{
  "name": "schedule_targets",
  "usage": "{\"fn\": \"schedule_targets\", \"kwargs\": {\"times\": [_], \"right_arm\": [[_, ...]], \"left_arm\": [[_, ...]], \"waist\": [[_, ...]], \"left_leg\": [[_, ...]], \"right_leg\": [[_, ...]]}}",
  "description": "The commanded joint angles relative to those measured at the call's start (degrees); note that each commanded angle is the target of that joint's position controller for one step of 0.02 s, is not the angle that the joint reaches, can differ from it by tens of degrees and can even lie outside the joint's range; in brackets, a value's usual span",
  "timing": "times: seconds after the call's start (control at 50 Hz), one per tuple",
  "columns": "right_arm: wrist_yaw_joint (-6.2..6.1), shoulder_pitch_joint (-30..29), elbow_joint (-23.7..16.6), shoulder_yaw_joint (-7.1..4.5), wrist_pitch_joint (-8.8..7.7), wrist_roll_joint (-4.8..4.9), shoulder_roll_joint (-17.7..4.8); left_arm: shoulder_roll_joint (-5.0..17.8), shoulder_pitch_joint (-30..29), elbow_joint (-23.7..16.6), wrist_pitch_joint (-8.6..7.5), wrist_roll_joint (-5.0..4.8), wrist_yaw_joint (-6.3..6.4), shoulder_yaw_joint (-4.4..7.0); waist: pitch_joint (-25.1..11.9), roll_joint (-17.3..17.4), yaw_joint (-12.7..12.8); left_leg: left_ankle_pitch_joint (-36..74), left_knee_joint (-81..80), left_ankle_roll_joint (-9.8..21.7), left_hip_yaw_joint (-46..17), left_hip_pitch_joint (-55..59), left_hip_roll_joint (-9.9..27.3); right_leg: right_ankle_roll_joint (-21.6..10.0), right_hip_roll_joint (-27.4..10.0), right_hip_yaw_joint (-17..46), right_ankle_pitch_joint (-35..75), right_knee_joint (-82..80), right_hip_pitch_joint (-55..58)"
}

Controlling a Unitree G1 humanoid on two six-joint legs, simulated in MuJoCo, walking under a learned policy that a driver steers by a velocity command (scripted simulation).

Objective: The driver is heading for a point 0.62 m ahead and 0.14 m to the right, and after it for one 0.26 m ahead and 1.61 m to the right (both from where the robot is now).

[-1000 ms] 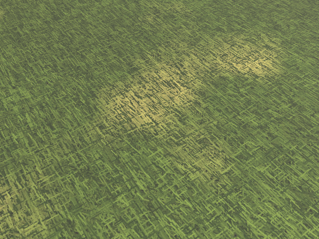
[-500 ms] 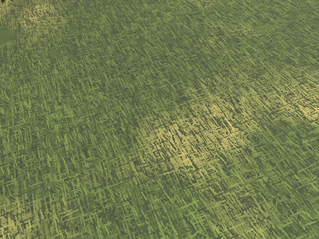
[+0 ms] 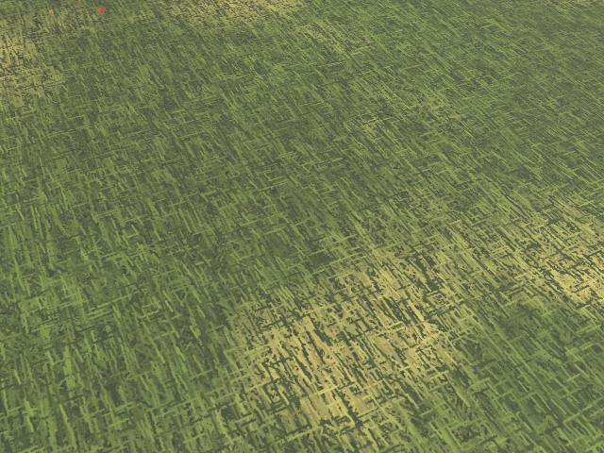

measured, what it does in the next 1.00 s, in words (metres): walks ahead: right foot, then left foot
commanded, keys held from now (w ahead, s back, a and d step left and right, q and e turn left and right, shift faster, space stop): w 0.12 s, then no key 0.64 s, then e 0.24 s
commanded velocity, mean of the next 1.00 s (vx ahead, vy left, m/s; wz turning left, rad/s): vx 0.18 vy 0.00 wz -0.05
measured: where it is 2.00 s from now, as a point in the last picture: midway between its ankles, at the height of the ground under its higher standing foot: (354, 408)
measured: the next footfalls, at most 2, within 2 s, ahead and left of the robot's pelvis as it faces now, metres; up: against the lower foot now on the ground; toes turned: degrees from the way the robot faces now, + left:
right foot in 0.28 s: +0.33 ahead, -0.15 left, +0.00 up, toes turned -2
left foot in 0.62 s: +0.29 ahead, +0.09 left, +0.00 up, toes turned +0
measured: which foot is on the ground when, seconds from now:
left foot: down 0.00-0.30, up 0.32-0.60, down 0.62-1.00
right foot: up 0.00-0.26, down 0.28-1.00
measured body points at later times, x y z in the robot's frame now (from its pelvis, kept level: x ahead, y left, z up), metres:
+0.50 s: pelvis +0.20 -0.06 -0.01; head +0.23 -0.07 +0.44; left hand +0.34 +0.19 -0.12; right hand +0.28 -0.33 -0.15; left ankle +0.20 +0.10 -0.70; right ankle +0.29 -0.15 -0.75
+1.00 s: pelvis +0.25 -0.04 -0.02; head +0.28 -0.05 +0.43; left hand +0.38 +0.23 -0.15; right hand +0.30 -0.32 -0.16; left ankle +0.25 +0.09 -0.75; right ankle +0.28 -0.14 -0.74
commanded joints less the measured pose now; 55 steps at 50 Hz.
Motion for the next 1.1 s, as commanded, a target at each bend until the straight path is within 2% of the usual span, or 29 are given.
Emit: {"fn": "schedule_targets", "kwargs": {"times": [0.02,0.12,0.18,0.22,0.26,0.28,0.3,0.32,0.34,0.36,0.38,0.42,0.48,0.54,0.58,0.62,0.64,0.66,0.68,0.7,0.76,0.84,0.92,0.98,1.02,1.04,1.06,1.08,1.1], "right_arm": [[-0.82,-1.9,-2.9,-1.75,-0.81,0.22,-8.0],[-1.39,2.9,-0.2,-1.81,-0.01,0.91,-9.6],[-1.80,4.6,1.5,-1.53,1.23,0.66,-9.4],[-2.14,3.9,2.0,-1.60,1.84,0.69,-9.9],[-2.48,1.2,1.6,-1.60,2.19,0.91,-10.3],[-2.61,1.9,0.8,-0.96,1.91,0.13,-8.7],[-2.17,9.1,1.1,0.87,1.09,-0.94,-3.2],[-1.57,14.1,3.5,1.19,0.84,-0.16,-3.3],[-1.43,11.2,3.6,-0.46,1.34,1.18,-8.8],[-1.82,5.3,2.0,-0.60,2.16,1.69,-8.7],[-2.42,2.0,1.5,-0.62,3.27,1.10,-7.6],[-3.45,3.2,2.1,-0.54,5.54,0.26,-5.1],[-4.32,4.0,3.0,-0.13,6.36,-0.33,-2.7],[-4.36,0.8,2.8,-0.53,6.68,-0.37,-4.0],[-4.17,-0.2,3.0,-0.67,6.62,-0.65,-3.8],[-4.10,-1.0,2.9,-0.70,6.39,-1.60,-4.0],[-4.30,-1.4,2.3,-0.85,6.15,-1.67,-5.9],[-4.49,-3.5,3.1,-1.89,6.12,-0.56,-9.8],[-4.19,-4.3,3.4,-1.37,5.71,-0.44,-6.3],[-4.08,-4.9,3.9,-0.80,5.20,-0.92,-4.3],[-3.92,-5.6,4.7,-0.59,3.84,-0.61,-3.5],[-5.36,-3.5,5.0,-2.21,4.00,0.00,-7.5],[-6.77,-1.4,4.6,-3.47,4.88,-0.02,-9.0],[-7.39,-7.1,2.1,-3.70,4.89,0.32,-8.9],[-7.32,-11.1,0.9,-4.06,5.00,1.04,-9.6],[-6.96,-10.1,1.3,-4.28,5.11,1.28,-9.5],[-6.30,-8.4,1.4,-3.84,5.22,0.61,-7.0],[-5.81,-14.1,-3.2,-2.74,4.63,0.26,-4.0],[-5.08,-16.1,-3.5,-2.95,3.55,0.75,-5.2]], "left_arm": [[1.7,-0.2,-3.3,-0.20,0.30,0.02,0.45],[0.5,-10.1,-6.2,-1.03,-0.32,-1.22,-0.18],[0.5,-13.6,-8.0,-1.73,-0.03,-2.33,-0.24],[1.8,-11.9,-8.1,-2.10,0.30,-2.89,0.21],[4.3,-2.8,-5.2,-2.38,1.11,-2.59,1.43],[8.0,3.3,-3.8,-2.55,1.77,-2.06,2.37],[11.0,7.9,-3.7,-1.93,3.28,-1.49,2.61],[7.6,10.6,-2.8,-1.02,1.99,-1.66,1.78],[6.2,8.3,-3.0,-0.21,0.87,-1.89,1.45],[4.8,2.9,-3.6,0.17,0.36,-1.77,0.97],[3.0,-1.6,-3.8,0.28,0.54,-1.77,0.26],[2.7,-6.8,-3.7,0.39,1.76,-1.87,0.25],[2.5,-7.8,-2.4,0.19,2.27,-1.54,0.33],[3.0,-6.8,-0.8,0.89,1.66,-0.77,0.42],[2.8,-7.5,0.0,1.64,1.10,-0.40,0.19],[0.6,-5.4,1.5,1.99,0.86,-0.24,-0.64],[0.2,-4.2,2.1,2.07,1.08,-0.20,-0.77],[0.2,-0.7,2.4,2.14,0.99,-0.11,-0.43],[0.9,-2.1,3.1,2.40,1.38,0.34,-0.36],[1.2,-2.4,3.2,2.67,1.11,0.65,-0.11],[0.7,-1.3,5.1,3.25,1.34,1.10,-0.04],[2.7,-5.2,3.5,3.25,-0.01,0.98,0.91],[1.7,-5.0,1.9,4.21,-0.19,0.90,1.59],[0.9,-2.4,1.3,5.14,-0.05,0.22,2.03],[0.8,-1.0,1.3,5.50,-0.40,-0.37,2.28],[1.4,0.9,2.0,5.65,-0.40,-0.40,2.76],[5.2,3.3,2.4,5.63,-0.37,-0.04,4.04],[11.6,9.3,2.7,4.75,-0.54,-0.28,5.48],[9.4,11.4,2.5,2.86,0.61,-0.79,4.13]], "waist": [[1.4,5.7,1.9],[3.3,5.7,-2.0],[3.9,6.2,-2.7],[1.6,7.9,-1.1],[-3.8,7.8,4.0],[-9.9,4.3,5.8],[-19.0,-7.4,4.6],[-27.6,-11.6,5.0],[-23.7,-5.8,5.5],[-15.5,-2.6,4.3],[-9.5,0.2,2.8],[-5.7,-2.6,-0.8],[-6.5,-4.4,-1.4],[-6.5,-4.4,0.1],[-4.3,-4.0,-0.5],[-1.3,-1.9,-0.6],[0.7,1.0,0.5],[2.2,9.5,4.5],[2.7,10.6,3.1],[3.2,11.0,3.3],[2.4,8.6,3.3],[0.7,6.0,0.9],[-1.2,9.2,0.1],[-1.7,12.9,1.8],[-1.3,10.7,3.5],[-2.7,8.1,3.8],[-2.2,-2.5,3.4],[-1.8,-17.6,6.4],[-2.6,-10.8,7.6]], "left_leg": [[13.9,-9.1,9.6,-10.6,0.7,15.4],[10.6,-8.6,7.6,-7.9,4.3,15.0],[21.1,-3.0,6.3,-7.2,8.0,15.7],[27.0,1.7,4.6,-7.7,10.3,16.2],[35.3,11.8,1.9,-6.3,10.0,13.1],[27.6,22.2,-0.6,-4.1,4.3,9.4],[-2.4,43.0,-4.7,-2.2,-15.4,3.0],[-31.3,53.2,-6.0,-8.4,-20.8,0.6],[-29.9,56.8,-6.1,-10.8,-22.4,3.4],[-26.6,55.2,-6.4,-8.1,-25.0,5.8],[-23.3,51.1,-6.9,-7.0,-24.1,7.8],[-17.2,42.7,-7.5,-5.5,-13.8,9.0],[-13.1,32.5,-7.6,-4.2,-6.8,8.2],[-7.1,24.9,-6.7,-4.1,-4.1,8.1],[-3.1,18.3,-5.6,-2.9,-0.7,7.1],[-0.6,11.2,-3.8,-4.1,1.8,8.1],[-1.0,7.2,-2.3,-7.9,0.5,11.5],[-10.2,6.7,-0.7,-8.3,-5.4,11.5],[-18.9,3.7,-1.0,-8.2,-11.7,10.2],[-20.3,2.2,-2.1,-8.2,-13.9,9.8],[-11.8,4.2,-3.9,-6.6,-11.0,8.7],[-2.9,8.8,-2.3,-5.2,-3.4,9.2],[6.4,8.1,2.5,-10.7,0.7,17.1],[14.3,8.3,6.3,-14.5,-0.5,24.5],[13.2,11.1,3.5,-10.2,-4.4,22.7],[2.2,14.0,0.8,-6.7,-7.6,19.9],[-12.6,25.9,-3.3,0.4,-15.2,13.9],[-28.3,41.9,-6.9,3.8,-32.4,1.6],[-28.9,50.4,-5.4,-6.9,-37.3,3.9]], "right_leg": [[0.7,-1.5,0.9,8.9,-7.2,-3.5],[0.0,1.0,-1.3,17.1,-21.7,-1.3],[-1.1,3.3,-2.3,15.2,-26.8,0.7],[-2.7,4.7,-2.2,12.5,-29.0,4.8],[-5.0,7.4,-4.1,16.8,-33.7,17.9],[-7.4,2.2,-0.4,37.2,-31.4,30.9],[-16.6,-13.3,15.9,58.2,-26.6,53.9],[-21.5,-19.0,26.4,59.7,-28.9,58.7],[-19.3,-16.0,22.7,47.7,-31.4,51.9],[-16.7,-13.0,17.6,37.9,-34.2,43.5],[-15.2,-10.3,13.8,31.2,-37.3,34.3],[-13.2,-6.4,8.1,22.9,-42.3,19.8],[-13.5,-4.6,4.0,20.0,-44.0,15.7],[-12.9,-4.9,5.2,3.5,-45.3,16.0],[-10.8,-3.8,5.5,-9.7,-45.4,13.5],[-6.5,-1.2,5.3,-18.7,-44.3,11.7],[-4.0,1.0,4.0,-18.9,-41.0,11.7],[-2.2,5.4,-0.6,-14.5,-39.3,14.6],[-1.0,6.2,-2.5,-9.3,-36.3,20.8],[-1.1,6.1,-2.7,-6.5,-35.0,23.6],[-2.1,5.3,-2.1,-2.8,-34.6,24.2],[-3.4,6.2,-1.6,4.1,-30.6,17.5],[-2.9,7.6,-2.6,5.2,-21.0,11.5],[-3.2,6.8,-3.7,-12.5,-13.3,10.3],[-4.4,6.7,-4.9,-9.2,-19.6,15.8],[-5.5,7.8,-4.6,-4.5,-24.3,21.7],[-8.8,2.5,6.9,-5.8,-33.1,27.3],[-19.2,-9.7,35.2,-19.2,-45.4,35.2],[-21.1,-12.5,42.7,-26.5,-48.5,37.6]]}}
